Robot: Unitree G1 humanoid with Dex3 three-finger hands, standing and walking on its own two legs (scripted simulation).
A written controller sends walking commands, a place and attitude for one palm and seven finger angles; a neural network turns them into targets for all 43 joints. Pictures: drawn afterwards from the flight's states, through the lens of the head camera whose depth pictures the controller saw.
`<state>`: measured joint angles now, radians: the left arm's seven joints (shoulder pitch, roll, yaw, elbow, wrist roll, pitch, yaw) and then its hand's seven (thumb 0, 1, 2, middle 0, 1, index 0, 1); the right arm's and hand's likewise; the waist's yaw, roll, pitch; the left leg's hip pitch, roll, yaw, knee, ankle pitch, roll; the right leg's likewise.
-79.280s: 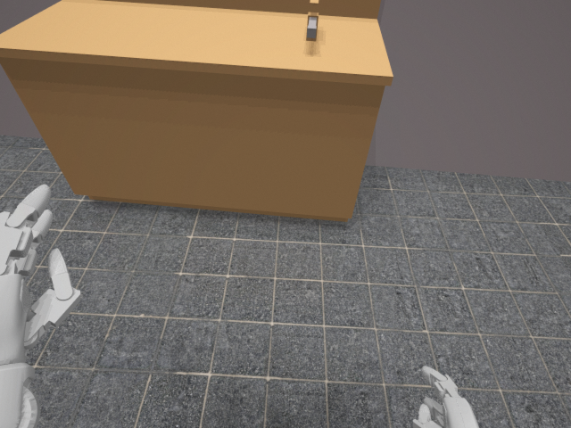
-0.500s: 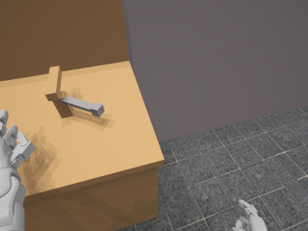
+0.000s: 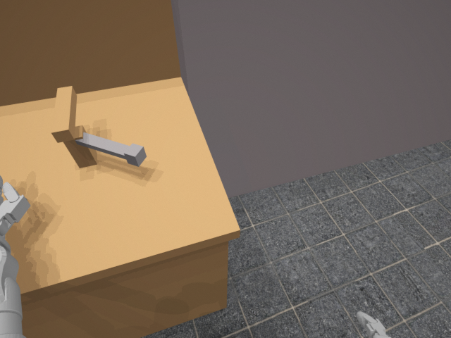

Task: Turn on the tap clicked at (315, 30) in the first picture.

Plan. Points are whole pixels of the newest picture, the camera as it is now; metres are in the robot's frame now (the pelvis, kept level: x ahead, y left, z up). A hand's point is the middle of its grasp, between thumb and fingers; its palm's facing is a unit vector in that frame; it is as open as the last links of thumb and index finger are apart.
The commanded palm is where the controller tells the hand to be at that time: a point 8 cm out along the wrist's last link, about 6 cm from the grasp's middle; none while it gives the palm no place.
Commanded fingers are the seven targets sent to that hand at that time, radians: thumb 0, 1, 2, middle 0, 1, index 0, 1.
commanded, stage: reach beside the lever's end, fingers flat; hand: left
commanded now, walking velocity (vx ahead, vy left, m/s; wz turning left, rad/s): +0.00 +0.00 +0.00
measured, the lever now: (135, 155) +0.41 +0.20 +0.10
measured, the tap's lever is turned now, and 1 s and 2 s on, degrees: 52 52 52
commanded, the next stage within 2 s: push the lever round in 0.32 s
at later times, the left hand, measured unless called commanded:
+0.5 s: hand (24, 203) +0.29 +0.36 +0.09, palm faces +0.58 -0.81 -0.09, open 7.8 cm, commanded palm +0.25 +0.39 +0.09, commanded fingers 0.00 0.90 0.90 -0.15 -0.15 -0.15 -0.15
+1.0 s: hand (48, 195) +0.31 +0.33 +0.09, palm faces +0.58 -0.81 -0.09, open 7.8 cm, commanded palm +0.26 +0.36 +0.09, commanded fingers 0.00 0.90 0.90 -0.15 -0.15 -0.15 -0.15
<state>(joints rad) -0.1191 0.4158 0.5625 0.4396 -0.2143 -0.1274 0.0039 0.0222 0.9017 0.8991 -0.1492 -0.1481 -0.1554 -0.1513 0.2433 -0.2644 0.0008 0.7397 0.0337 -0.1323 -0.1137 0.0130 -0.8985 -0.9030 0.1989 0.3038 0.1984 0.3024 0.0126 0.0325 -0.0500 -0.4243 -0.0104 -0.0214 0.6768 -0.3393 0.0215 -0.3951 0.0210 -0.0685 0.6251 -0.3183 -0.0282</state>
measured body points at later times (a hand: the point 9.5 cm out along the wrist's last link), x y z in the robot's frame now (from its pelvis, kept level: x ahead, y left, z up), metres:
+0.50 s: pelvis +0.00 +0.01 +0.00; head +0.03 +0.01 +0.45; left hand +0.26 +0.40 +0.10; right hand +0.14 -0.25 -0.11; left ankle +0.00 +0.10 -0.72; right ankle +0.00 -0.10 -0.72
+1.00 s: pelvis +0.01 +0.00 +0.00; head +0.03 +0.00 +0.45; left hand +0.28 +0.37 +0.10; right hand +0.14 -0.26 -0.11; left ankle +0.00 +0.10 -0.72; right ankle +0.00 -0.10 -0.72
